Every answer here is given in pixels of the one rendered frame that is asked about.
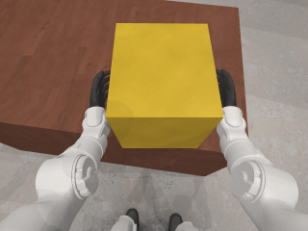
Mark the right robot forearm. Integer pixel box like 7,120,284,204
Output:
217,106,280,178

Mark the left robot forearm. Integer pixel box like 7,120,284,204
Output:
36,106,111,194

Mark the left robot hand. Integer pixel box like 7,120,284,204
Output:
90,70,111,108

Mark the right robot hand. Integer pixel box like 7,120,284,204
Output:
216,69,237,108

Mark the pedestal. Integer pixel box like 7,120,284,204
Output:
0,0,248,177

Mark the robot right upper arm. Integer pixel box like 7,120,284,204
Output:
230,160,308,231

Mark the carton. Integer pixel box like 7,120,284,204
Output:
105,23,224,148

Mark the left robot thigh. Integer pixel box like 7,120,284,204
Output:
110,219,138,231

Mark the robot left upper arm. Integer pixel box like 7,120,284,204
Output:
0,154,99,231

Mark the left robot foot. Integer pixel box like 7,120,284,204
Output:
126,208,140,231

